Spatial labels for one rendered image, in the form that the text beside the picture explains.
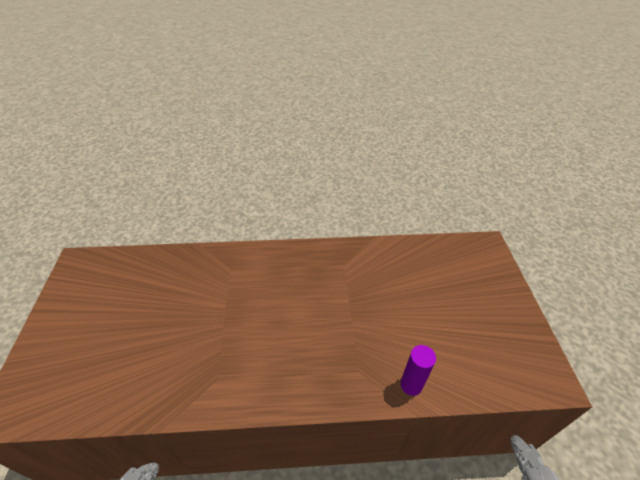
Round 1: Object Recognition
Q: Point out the can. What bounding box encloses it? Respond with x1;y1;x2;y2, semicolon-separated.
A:
400;345;436;396

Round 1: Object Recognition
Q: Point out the left robot hand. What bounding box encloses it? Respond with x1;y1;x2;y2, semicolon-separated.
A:
120;463;159;480

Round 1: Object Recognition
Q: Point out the right robot hand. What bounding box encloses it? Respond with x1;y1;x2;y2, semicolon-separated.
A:
511;435;560;480

